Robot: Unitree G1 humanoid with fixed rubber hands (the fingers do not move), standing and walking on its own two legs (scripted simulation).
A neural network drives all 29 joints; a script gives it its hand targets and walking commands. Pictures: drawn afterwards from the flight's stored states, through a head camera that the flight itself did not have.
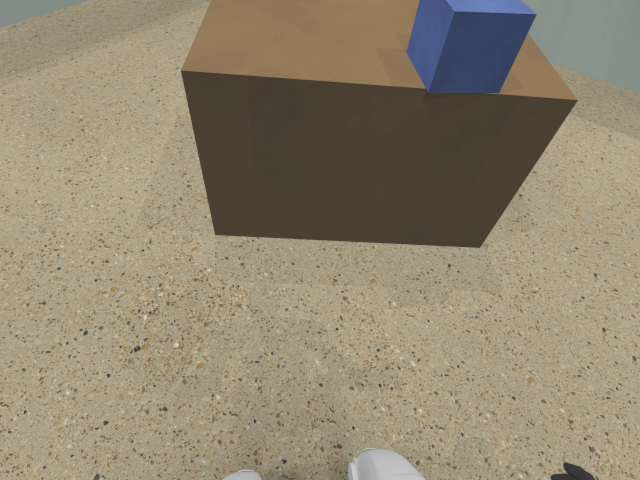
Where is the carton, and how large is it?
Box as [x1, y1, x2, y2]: [407, 0, 536, 92]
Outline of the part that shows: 420,0 407,48 407,53 428,92 498,92 536,14 521,0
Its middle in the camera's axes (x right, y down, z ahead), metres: +0.39 -0.56 +1.05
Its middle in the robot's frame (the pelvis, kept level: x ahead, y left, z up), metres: +1.16 -0.41 +0.02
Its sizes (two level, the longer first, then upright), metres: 0.226 0.206 0.202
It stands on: a pedestal, 0.68 m high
